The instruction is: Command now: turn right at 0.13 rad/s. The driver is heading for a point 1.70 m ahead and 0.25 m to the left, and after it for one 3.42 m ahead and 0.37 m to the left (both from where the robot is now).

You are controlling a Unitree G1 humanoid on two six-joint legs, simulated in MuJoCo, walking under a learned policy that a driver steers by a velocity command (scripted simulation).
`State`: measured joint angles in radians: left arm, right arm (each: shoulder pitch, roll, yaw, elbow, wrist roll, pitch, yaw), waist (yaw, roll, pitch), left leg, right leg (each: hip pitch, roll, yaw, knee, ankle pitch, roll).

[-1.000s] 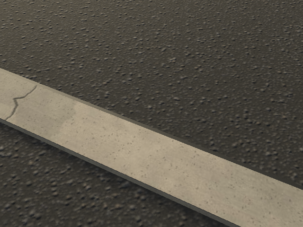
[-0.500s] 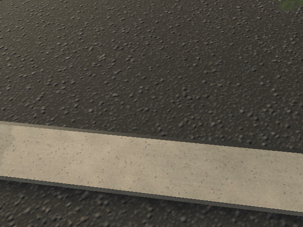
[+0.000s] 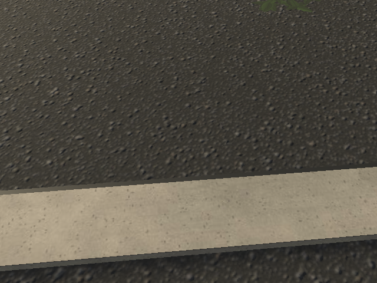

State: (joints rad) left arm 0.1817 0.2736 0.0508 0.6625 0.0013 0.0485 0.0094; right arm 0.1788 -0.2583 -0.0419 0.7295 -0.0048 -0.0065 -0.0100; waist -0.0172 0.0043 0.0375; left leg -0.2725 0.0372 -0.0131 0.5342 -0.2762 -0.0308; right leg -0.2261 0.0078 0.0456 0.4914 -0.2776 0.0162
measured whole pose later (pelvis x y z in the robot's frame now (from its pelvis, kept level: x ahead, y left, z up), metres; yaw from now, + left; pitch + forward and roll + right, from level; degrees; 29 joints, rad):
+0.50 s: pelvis +0.01 -0.02 +0.00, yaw +0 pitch -1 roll +0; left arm 0.21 0.23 0.02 0.75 0.01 0.00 0.00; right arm 0.22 -0.27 -0.04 0.88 -0.01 -0.01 -0.04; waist -0.02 0.00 0.03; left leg -0.20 0.07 -0.02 0.48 -0.27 -0.08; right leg -0.19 0.04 0.04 0.51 -0.31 -0.03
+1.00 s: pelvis +0.13 +0.03 +0.01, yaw +0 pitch +1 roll -1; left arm 0.14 0.29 0.06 0.73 -0.02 -0.07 -0.02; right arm 0.44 -0.22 -0.02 0.96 0.00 -0.08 0.01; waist -0.07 -0.04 0.01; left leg 0.03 -0.02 0.03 0.21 -0.26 0.05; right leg -0.62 -0.08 0.00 0.87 -0.11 -0.01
